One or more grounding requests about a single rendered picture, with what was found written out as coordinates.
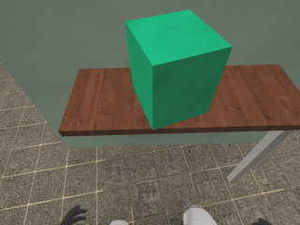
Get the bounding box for table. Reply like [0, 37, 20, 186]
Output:
[58, 64, 300, 183]

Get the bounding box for robot right thigh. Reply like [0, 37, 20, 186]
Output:
[183, 207, 217, 225]

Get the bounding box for carton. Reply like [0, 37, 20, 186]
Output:
[125, 9, 233, 130]

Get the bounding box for robot left hand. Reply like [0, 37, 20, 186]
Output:
[59, 205, 87, 225]

